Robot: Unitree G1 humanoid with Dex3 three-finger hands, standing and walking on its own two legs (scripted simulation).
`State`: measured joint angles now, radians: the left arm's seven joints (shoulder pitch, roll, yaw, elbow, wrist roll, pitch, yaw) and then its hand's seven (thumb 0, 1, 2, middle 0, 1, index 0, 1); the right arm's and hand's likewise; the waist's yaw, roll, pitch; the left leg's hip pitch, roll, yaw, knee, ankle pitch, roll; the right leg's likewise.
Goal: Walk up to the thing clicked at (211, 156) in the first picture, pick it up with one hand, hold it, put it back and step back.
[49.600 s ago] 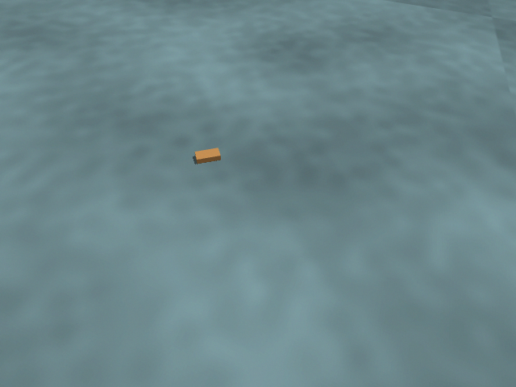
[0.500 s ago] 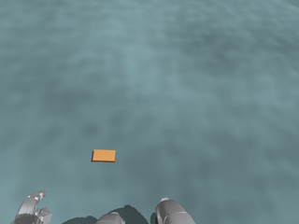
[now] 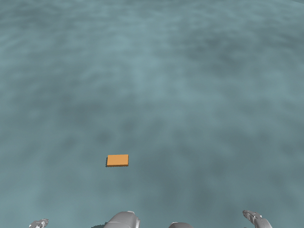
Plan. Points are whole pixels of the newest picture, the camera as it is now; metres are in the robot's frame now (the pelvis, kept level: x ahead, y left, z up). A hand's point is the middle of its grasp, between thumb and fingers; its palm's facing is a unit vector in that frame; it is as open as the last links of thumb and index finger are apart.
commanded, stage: step back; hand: left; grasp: from above
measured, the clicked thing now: (118, 160) +0.56 +0.23 -0.75
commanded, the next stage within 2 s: none
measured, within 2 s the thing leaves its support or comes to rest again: neither
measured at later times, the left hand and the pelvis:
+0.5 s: hand out of the picture -0.05 +0.29 -0.15, palm faces +0.04 -0.93 -0.37, open 7.4 cm; pelvis -0.14 +0.01 +0.00, yaw +1 degrees
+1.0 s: hand out of the picture -0.17 +0.25 -0.15, palm faces +0.05 -0.92 -0.39, open 7.4 cm; pelvis -0.31 -0.03 -0.01, yaw +3 degrees
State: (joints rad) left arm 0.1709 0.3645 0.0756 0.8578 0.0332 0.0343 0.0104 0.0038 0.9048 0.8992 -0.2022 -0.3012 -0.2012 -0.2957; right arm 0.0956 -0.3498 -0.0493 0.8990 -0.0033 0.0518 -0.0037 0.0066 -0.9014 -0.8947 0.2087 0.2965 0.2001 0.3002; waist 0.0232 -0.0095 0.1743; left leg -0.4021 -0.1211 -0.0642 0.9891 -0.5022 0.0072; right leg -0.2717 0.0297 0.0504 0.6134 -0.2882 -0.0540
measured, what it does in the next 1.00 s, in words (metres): walks backwards: left foot, then right foot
